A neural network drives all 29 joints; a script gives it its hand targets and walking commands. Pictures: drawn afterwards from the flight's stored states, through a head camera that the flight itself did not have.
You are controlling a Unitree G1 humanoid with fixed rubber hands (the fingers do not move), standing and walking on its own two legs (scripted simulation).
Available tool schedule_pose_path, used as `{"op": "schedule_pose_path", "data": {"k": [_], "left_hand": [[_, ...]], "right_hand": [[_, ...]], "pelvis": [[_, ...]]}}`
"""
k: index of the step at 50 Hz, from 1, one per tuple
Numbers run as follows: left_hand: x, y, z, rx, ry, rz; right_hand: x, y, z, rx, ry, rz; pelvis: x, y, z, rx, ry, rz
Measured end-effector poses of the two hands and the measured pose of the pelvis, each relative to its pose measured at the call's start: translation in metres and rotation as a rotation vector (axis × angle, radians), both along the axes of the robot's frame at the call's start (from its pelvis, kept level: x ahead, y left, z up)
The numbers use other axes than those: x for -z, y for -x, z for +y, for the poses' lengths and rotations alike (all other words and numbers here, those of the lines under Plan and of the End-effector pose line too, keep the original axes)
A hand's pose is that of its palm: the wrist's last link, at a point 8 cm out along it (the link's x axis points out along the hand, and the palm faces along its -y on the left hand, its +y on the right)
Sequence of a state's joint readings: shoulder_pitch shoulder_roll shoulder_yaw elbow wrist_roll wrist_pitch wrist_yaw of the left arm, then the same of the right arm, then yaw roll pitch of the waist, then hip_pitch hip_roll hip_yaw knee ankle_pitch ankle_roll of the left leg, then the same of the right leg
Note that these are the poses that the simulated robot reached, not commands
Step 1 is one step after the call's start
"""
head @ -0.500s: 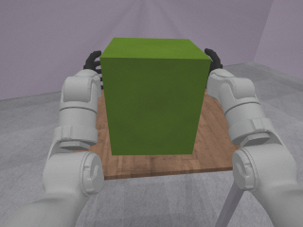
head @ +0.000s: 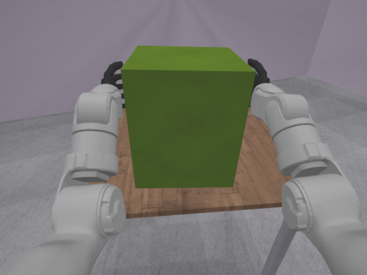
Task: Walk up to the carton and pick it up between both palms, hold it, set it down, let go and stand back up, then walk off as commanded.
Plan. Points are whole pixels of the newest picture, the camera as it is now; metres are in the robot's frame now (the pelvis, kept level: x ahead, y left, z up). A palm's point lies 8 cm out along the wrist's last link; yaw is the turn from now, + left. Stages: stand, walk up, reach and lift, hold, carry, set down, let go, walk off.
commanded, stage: hold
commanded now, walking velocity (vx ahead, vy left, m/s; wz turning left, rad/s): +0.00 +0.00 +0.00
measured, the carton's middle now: (184, 114) +0.40 +0.01 +0.24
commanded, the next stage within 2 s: none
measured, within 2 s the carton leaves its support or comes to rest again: neither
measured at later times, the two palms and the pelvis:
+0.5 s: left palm (110, 95) +0.38 +0.16 +0.30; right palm (258, 94) +0.38 -0.14 +0.30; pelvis +0.00 +0.00 +0.00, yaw +0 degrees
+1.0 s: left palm (110, 95) +0.38 +0.16 +0.30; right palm (258, 94) +0.38 -0.14 +0.30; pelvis +0.00 +0.00 +0.00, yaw +0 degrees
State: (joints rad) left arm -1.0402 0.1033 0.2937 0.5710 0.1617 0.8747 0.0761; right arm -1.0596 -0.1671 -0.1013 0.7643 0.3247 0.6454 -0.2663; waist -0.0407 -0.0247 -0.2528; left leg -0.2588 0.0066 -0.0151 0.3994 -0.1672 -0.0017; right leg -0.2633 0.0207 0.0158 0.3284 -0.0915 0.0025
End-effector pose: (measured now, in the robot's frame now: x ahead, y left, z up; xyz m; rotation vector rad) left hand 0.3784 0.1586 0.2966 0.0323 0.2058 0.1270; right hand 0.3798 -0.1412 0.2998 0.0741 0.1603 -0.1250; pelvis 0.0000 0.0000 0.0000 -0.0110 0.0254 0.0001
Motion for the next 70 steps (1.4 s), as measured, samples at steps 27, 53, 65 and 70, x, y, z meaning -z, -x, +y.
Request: {"op": "schedule_pose_path", "data": {"k": [27,53,65,70], "left_hand": [[-0.0005,0.0005,0.0003,-0.001,-0.001,-0.001],[-0.0009,0.0009,0.0002,-0.001,-0.002,-0.001],[-0.0009,0.0009,0.0003,-0.002,-0.002,-0.001],[-0.0009,0.001,0.0004,-0.002,-0.002,-0.002]], "right_hand": [[-0.0001,0.0005,0.0003,-0.001,0.005,0.001],[-0.0001,0.0009,0.0002,-0.002,0.004,0.001],[0.0,0.0009,0.0003,-0.002,0.005,0.002],[-0.0001,0.001,0.0003,-0.002,0.005,0.002]], "pelvis": [[0.0,0.0002,0.0,0.0,0.0,0.0],[0.0001,0.0004,0.0001,0.0,0.0,-0.001],[0.0001,0.0004,0.0001,0.0,0.0,-0.001],[0.0001,0.0004,0.0001,0.0,0.0,-0.001]]}}
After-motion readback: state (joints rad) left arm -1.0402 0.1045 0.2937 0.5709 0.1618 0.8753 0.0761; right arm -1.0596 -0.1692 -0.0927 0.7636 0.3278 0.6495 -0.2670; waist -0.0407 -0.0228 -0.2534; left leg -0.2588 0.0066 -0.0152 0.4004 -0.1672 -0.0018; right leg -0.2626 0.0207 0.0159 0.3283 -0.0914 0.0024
